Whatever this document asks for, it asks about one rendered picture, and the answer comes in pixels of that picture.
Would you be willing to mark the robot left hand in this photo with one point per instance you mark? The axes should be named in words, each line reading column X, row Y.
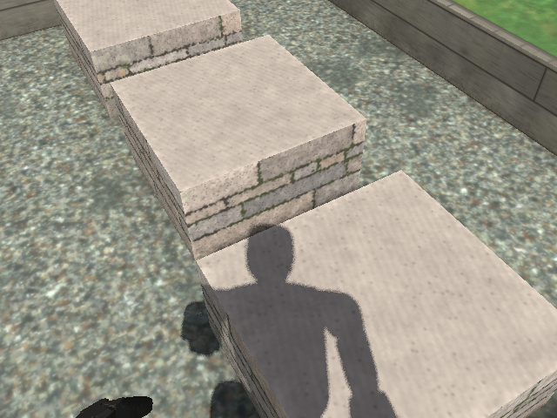
column 129, row 407

